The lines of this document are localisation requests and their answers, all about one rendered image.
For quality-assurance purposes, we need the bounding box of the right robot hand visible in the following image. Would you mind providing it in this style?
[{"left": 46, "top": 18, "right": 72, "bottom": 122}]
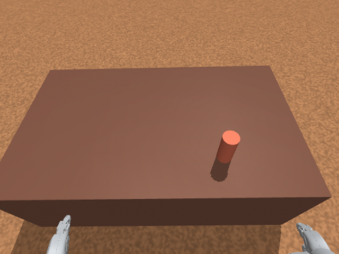
[{"left": 289, "top": 223, "right": 330, "bottom": 254}]

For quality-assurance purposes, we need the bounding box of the left robot hand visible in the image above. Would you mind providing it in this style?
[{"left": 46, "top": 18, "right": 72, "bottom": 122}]
[{"left": 46, "top": 215, "right": 71, "bottom": 254}]

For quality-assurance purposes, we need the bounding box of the can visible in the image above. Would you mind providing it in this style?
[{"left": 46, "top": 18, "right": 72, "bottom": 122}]
[{"left": 217, "top": 130, "right": 240, "bottom": 163}]

